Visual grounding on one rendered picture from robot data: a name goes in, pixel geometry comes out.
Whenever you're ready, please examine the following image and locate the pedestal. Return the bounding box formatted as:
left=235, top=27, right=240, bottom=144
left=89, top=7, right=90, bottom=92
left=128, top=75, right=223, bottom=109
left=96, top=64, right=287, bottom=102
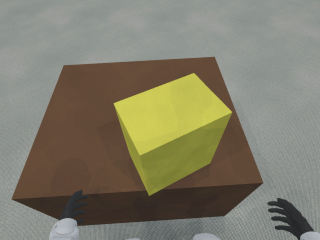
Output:
left=12, top=57, right=264, bottom=226

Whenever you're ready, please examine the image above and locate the left robot hand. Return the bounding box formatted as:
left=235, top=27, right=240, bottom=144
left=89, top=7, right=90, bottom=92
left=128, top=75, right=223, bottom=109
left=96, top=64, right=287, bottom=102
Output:
left=59, top=190, right=88, bottom=224

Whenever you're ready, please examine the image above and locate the left robot forearm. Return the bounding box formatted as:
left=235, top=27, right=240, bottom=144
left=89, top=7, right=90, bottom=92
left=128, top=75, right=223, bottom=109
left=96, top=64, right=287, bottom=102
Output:
left=49, top=218, right=79, bottom=240

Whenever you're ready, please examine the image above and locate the carton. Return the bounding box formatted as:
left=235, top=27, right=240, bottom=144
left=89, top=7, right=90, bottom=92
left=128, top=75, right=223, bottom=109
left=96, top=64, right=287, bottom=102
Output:
left=113, top=73, right=232, bottom=196

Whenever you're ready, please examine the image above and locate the right robot hand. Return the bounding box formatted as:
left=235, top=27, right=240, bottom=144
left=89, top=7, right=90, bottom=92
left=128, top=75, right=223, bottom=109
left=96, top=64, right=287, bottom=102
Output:
left=267, top=198, right=314, bottom=240

